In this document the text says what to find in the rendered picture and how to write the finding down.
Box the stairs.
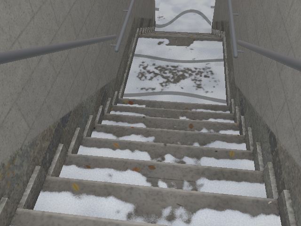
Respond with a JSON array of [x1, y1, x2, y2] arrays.
[[9, 98, 282, 226], [142, 31, 220, 38]]

